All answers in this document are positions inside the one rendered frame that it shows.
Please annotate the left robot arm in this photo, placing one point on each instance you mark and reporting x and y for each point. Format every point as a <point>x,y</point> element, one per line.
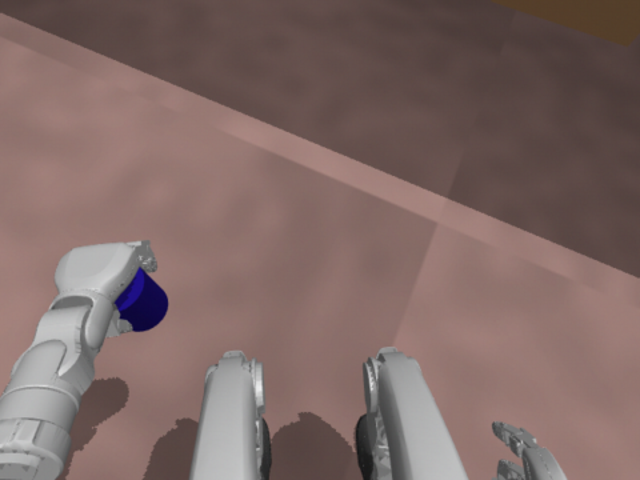
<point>39,405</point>

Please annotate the left robot hand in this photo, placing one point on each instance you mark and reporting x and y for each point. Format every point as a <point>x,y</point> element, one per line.
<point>107,269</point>

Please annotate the right robot foot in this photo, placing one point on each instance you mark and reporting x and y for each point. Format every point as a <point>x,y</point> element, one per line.
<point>364,454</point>

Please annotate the right robot hand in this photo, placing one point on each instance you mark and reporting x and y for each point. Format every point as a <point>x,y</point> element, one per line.
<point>538,463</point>

